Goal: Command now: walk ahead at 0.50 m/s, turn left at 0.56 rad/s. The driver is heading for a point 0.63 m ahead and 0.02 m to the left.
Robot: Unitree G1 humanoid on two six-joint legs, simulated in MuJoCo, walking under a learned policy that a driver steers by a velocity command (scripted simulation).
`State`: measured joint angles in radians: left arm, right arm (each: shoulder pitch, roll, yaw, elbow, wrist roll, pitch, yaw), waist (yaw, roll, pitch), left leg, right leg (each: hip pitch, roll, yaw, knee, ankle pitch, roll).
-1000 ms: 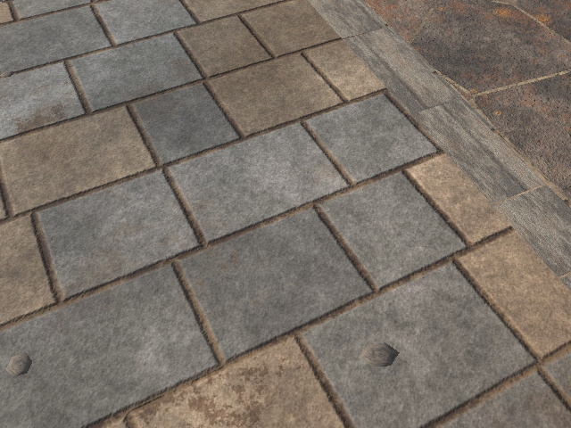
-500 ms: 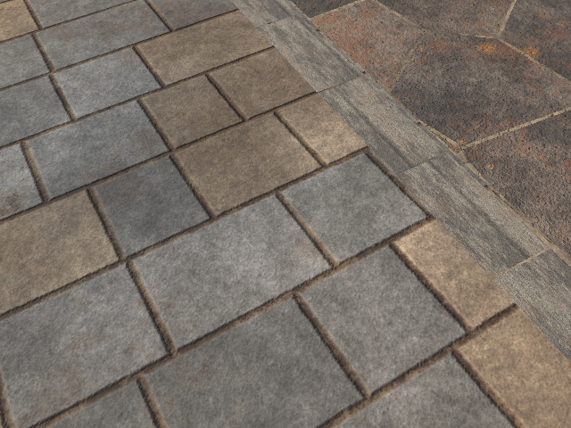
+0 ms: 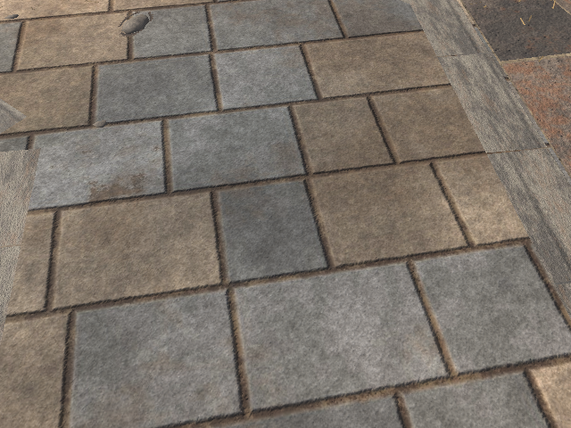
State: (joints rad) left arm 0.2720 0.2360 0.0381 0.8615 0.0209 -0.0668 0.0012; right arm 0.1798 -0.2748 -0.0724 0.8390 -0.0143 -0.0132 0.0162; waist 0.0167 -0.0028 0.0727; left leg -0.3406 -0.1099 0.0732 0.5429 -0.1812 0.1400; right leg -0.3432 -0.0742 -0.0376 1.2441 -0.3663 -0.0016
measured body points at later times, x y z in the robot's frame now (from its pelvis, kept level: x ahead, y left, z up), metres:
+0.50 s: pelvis +0.29 -0.03 +0.00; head +0.32 -0.04 +0.45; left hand +0.40 +0.25 -0.09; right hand +0.36 -0.31 -0.13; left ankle +0.10 +0.04 -0.65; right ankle +0.39 -0.10 -0.73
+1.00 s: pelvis +0.49 +0.05 +0.01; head +0.52 +0.07 +0.45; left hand +0.42 +0.28 -0.15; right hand +0.71 -0.13 -0.11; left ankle +0.56 +0.14 -0.73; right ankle +0.42 -0.10 -0.67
